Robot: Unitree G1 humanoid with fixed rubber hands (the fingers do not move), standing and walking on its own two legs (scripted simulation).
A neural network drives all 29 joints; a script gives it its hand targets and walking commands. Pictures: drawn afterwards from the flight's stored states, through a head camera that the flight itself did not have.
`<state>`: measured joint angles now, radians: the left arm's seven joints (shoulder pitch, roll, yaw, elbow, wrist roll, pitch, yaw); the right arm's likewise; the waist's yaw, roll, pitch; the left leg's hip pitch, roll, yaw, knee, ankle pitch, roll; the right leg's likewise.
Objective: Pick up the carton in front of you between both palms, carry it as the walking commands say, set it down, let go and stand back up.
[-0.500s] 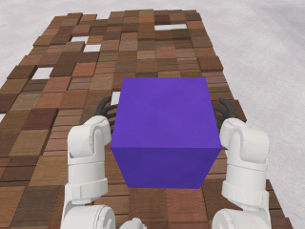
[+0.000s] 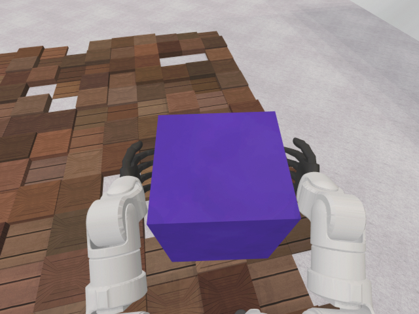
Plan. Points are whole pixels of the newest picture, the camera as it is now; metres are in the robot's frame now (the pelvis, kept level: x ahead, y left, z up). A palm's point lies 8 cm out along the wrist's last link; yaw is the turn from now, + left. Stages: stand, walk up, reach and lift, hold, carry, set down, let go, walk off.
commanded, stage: carry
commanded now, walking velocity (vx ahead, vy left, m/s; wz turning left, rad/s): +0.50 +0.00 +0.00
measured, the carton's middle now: (218, 193) +0.35 -0.02 +0.05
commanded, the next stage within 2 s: none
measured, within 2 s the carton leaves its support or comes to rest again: neither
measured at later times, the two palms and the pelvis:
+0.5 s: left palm (147, 75) +0.69 +0.13 +0.11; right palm (260, 69) +0.68 -0.17 +0.12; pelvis +0.35 -0.02 -0.02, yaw +0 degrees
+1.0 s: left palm (165, 28) +1.03 +0.10 +0.09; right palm (248, 25) +1.04 -0.20 +0.09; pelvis +0.70 -0.05 -0.02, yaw +1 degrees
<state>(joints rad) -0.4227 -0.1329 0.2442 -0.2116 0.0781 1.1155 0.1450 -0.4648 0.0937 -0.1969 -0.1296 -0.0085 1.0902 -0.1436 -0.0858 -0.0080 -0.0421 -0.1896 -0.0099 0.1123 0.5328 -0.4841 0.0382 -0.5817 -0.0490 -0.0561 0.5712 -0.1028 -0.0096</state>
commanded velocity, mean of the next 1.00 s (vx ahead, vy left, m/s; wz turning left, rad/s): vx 0.50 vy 0.00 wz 0.00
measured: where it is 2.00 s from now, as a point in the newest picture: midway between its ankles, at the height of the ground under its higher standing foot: (203, 138)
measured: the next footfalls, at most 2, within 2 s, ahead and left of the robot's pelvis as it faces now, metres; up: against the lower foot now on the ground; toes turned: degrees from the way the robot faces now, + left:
right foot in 0.04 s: +0.19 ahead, -0.10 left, -0.02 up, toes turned -6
left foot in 0.46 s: +0.52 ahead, +0.07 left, +0.00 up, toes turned +6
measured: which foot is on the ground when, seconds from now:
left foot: down 0.00-0.06, up 0.08-0.44, down 0.46-0.96, up 0.98-1.00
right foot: up 0.00-0.02, down 0.04-0.50, up 0.52-0.90, down 0.92-1.00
